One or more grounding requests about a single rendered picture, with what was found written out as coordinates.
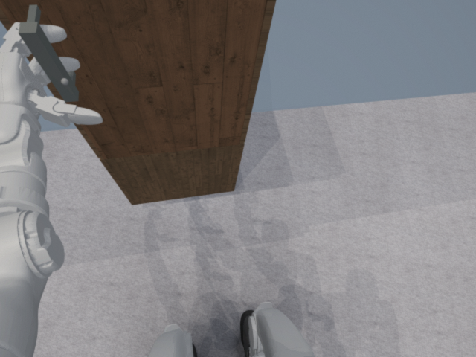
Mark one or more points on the robot right thigh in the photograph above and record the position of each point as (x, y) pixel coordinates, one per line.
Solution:
(273, 332)

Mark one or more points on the robot left thigh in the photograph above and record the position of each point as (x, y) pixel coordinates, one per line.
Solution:
(174, 343)

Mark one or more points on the cupboard door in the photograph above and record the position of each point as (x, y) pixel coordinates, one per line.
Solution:
(165, 75)

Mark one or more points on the handle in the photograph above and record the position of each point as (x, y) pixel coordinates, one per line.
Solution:
(39, 45)

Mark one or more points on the left robot hand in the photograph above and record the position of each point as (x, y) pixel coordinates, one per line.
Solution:
(17, 79)

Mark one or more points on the robot thigh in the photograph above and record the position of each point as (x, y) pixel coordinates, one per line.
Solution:
(273, 332)
(174, 343)

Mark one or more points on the robot left upper arm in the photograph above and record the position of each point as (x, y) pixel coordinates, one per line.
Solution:
(30, 251)

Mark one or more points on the left robot forearm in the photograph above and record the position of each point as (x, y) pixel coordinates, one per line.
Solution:
(23, 173)

